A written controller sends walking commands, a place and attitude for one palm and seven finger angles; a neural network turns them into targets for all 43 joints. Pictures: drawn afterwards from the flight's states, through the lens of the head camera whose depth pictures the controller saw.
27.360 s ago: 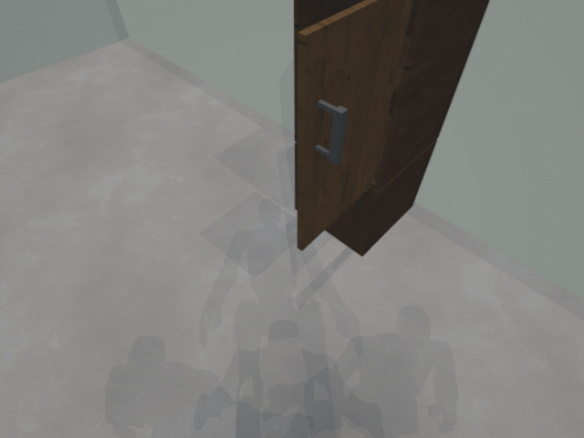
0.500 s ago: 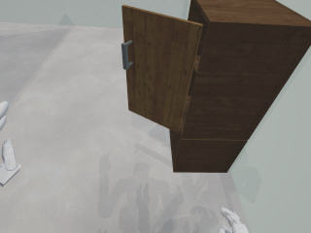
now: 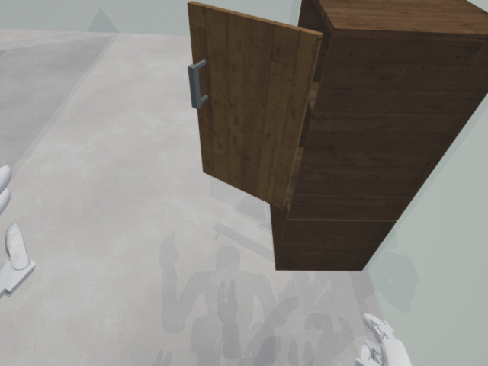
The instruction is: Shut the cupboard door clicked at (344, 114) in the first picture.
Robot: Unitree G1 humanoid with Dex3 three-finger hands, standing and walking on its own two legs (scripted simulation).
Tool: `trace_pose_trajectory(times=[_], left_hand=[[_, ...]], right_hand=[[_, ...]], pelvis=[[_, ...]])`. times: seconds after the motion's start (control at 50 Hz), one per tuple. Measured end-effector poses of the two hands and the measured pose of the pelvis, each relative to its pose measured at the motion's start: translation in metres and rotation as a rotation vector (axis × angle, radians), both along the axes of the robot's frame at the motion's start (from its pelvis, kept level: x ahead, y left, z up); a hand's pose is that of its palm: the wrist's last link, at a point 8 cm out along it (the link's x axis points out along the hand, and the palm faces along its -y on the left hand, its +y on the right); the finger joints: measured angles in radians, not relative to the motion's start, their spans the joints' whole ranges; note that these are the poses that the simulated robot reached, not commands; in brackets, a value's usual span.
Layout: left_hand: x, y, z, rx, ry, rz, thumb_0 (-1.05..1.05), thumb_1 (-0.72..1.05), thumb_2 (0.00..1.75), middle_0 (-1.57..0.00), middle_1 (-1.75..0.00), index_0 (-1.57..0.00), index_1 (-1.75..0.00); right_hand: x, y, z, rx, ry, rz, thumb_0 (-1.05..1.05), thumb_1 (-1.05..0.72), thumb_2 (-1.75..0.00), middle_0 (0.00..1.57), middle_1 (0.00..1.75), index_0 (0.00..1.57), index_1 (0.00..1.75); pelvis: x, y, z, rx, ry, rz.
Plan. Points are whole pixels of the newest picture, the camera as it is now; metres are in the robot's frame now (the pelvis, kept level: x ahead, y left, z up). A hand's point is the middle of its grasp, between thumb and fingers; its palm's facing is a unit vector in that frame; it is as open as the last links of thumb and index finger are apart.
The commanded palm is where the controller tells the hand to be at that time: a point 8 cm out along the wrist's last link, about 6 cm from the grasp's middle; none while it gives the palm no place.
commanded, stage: stop stepping back and stand still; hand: left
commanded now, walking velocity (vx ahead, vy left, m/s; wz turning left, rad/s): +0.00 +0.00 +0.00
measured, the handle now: (199, 84) +0.82 +0.17 +0.05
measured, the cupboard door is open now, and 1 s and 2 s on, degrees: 59 59 59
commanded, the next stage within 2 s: let the arm hang, fingers relaxed in 0.18 s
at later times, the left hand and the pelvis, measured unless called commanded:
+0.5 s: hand out of the picture +0.12 +0.22 -0.12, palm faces +0.03 -0.95 -0.30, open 7.4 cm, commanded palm none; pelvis -0.02 +0.01 -0.01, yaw +2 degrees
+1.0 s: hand out of the picture -0.13 +0.18 -0.17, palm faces +0.08 -0.98 -0.20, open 7.3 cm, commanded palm none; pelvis -0.03 +0.02 +0.00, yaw +2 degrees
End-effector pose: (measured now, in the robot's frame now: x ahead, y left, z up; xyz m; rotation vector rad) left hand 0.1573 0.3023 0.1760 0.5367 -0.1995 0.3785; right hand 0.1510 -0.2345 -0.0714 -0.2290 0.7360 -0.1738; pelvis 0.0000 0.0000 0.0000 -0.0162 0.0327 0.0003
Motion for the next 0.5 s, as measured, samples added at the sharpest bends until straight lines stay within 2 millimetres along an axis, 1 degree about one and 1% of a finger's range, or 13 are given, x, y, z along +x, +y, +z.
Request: trace_pose_trajectory(times=[0.14,0.28,0.3,0.32,0.34,0.38,0.4,0.44,0.48,0.5], left_hand=[[0.002,0.001,-0.006,-0.034,0.001,0.032,0.01,0.89,0.90,-0.21,-0.30,-0.21,-0.30],[0.002,-0.001,0.000,-0.028,-0.023,0.020,0.01,0.89,0.90,-0.21,-0.30,-0.21,-0.30],[0.004,0.000,-0.006,-0.023,-0.002,0.008,0.01,0.89,0.90,-0.21,-0.30,-0.21,-0.30],[0.009,0.002,-0.022,-0.032,0.065,-0.001,0.01,0.90,0.90,-0.20,-0.30,-0.21,-0.30],[0.014,0.004,-0.044,-0.057,0.162,-0.001,0.00,0.90,0.90,-0.20,-0.30,-0.20,-0.30],[0.018,0.006,-0.101,-0.135,0.397,0.018,0.00,0.90,0.90,-0.20,-0.30,-0.20,-0.30],[0.014,0.004,-0.132,-0.181,0.519,0.031,0.00,0.90,0.90,-0.20,-0.30,-0.20,-0.30],[-0.004,-0.006,-0.193,-0.276,0.751,0.053,0.00,0.91,0.90,-0.19,-0.30,-0.20,-0.30],[-0.033,-0.025,-0.246,-0.372,0.956,0.068,0.00,0.91,0.90,-0.19,-0.30,-0.19,-0.29],[-0.051,-0.036,-0.268,-0.420,1.048,0.072,0.00,0.91,0.90,-0.19,-0.30,-0.19,-0.29]], right_hand=[[0.002,-0.003,-0.004,0.003,0.020,-0.007,0.02,-0.90,-0.90,0.21,0.30,0.20,0.30],[0.001,0.000,-0.003,0.007,0.013,-0.006,0.02,-0.90,-0.90,0.21,0.30,0.20,0.30],[0.001,0.000,-0.006,0.019,0.007,0.011,0.02,-0.90,-0.90,0.21,0.30,0.20,0.30],[0.002,0.000,-0.010,0.028,0.013,0.040,0.02,-0.90,-0.90,0.20,0.30,0.20,0.30],[0.002,-0.002,-0.017,0.031,0.029,0.066,0.02,-0.90,-0.90,0.21,0.30,0.20,0.30],[-0.001,-0.005,-0.029,0.029,0.071,0.089,0.01,-0.90,-0.90,0.21,0.30,0.20,0.30],[-0.004,-0.007,-0.035,0.026,0.094,0.089,0.01,-0.90,-0.90,0.21,0.30,0.20,0.30],[-0.016,-0.010,-0.042,0.021,0.142,0.076,0.01,-0.90,-0.90,0.21,0.30,0.20,0.30],[-0.034,-0.012,-0.047,0.013,0.203,0.056,0.01,-0.90,-0.90,0.21,0.30,0.20,0.30],[-0.045,-0.012,-0.049,0.007,0.241,0.046,0.01,-0.90,-0.90,0.21,0.30,0.20,0.30]], pelvis=[[0.004,-0.002,-0.001,0.001,-0.009,0.002],[0.002,0.000,0.000,0.000,-0.011,0.006],[0.001,0.001,-0.001,-0.002,-0.009,0.011],[-0.002,0.003,-0.003,-0.004,-0.009,0.017],[-0.005,0.005,-0.005,-0.006,-0.009,0.022],[-0.010,0.009,-0.009,-0.005,-0.012,0.028],[-0.012,0.010,-0.011,-0.005,-0.015,0.031],[-0.016,0.011,-0.013,-0.002,-0.021,0.034],[-0.018,0.010,-0.013,0.001,-0.030,0.036],[-0.018,0.009,-0.013,0.002,-0.034,0.037]])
